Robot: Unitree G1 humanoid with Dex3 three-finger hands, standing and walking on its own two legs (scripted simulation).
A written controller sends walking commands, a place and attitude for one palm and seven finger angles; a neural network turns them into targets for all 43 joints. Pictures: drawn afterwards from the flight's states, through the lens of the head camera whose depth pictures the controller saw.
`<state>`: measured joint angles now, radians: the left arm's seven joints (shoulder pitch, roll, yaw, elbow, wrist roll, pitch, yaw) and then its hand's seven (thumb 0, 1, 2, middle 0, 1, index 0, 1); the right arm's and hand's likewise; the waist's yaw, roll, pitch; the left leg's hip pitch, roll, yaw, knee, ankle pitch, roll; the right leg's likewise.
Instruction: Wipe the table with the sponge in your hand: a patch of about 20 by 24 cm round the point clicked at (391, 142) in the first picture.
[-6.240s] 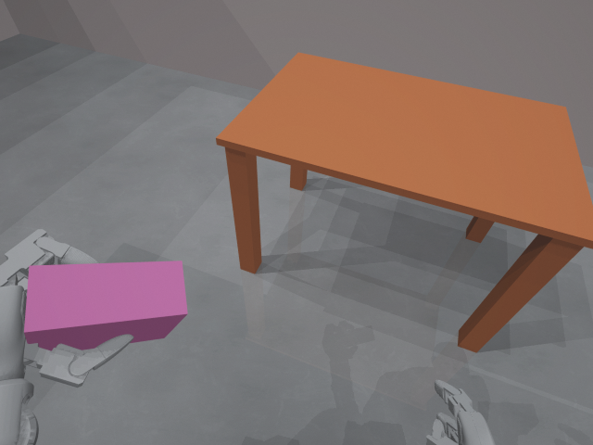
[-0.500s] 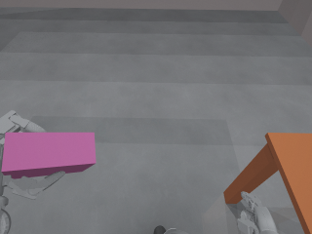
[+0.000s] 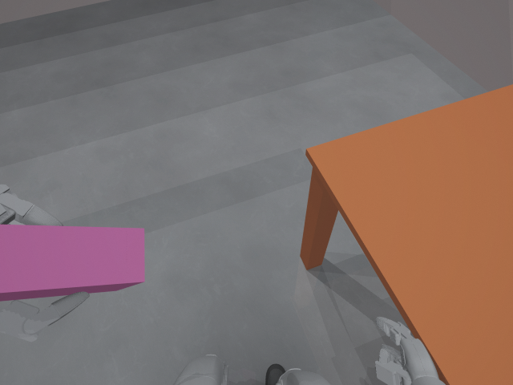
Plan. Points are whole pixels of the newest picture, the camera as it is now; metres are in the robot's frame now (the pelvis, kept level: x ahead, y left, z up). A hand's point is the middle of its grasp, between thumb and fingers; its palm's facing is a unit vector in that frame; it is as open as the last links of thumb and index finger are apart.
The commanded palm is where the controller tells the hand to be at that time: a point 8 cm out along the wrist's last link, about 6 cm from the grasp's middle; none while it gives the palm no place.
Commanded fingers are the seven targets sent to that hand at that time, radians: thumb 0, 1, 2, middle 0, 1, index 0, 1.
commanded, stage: turn to face it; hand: left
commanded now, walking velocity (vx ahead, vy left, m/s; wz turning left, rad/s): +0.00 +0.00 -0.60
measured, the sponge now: (89, 263) +0.23 +0.19 +0.15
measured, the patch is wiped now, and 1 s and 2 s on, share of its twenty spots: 0.00 0.00 0.00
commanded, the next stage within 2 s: none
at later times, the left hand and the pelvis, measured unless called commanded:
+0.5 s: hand (157, 277) +0.21 +0.11 +0.16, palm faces +0.19 -0.81 -0.55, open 10.1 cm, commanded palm +0.17 +0.16 +0.18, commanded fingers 0.00 0.10 1.30 -1.20 -1.60 -1.20 -1.60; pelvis -0.06 -0.07 -0.03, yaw -16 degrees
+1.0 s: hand (244, 273) +0.22 +0.02 +0.16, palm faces -0.08 -0.89 -0.46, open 10.1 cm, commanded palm +0.20 +0.07 +0.18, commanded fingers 0.00 0.10 1.30 -1.20 -1.60 -1.20 -1.60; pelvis -0.09 -0.08 +0.00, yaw -34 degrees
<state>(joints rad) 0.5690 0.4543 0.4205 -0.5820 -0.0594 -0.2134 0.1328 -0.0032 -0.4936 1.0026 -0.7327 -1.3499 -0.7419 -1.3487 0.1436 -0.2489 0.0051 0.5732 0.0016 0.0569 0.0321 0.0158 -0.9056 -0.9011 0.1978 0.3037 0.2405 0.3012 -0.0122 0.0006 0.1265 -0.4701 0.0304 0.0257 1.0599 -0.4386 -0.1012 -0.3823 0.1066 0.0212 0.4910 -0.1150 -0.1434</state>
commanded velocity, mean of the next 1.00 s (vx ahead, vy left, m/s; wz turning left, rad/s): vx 0.00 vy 0.00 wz -0.60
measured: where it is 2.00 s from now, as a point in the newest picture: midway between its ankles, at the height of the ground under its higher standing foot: outside the picture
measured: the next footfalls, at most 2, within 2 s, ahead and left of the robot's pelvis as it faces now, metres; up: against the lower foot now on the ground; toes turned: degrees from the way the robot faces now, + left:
left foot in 0.26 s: -0.01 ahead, +0.14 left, +0.00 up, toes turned -2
right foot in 0.46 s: +0.04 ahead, -0.18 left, +0.00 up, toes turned -18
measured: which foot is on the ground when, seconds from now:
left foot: up 0.00-0.24, down 0.26-0.48, up 0.50-0.76, down 0.78-1.00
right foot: down 0.00-0.26, up 0.28-0.44, down 0.46-0.82, up 0.84-1.00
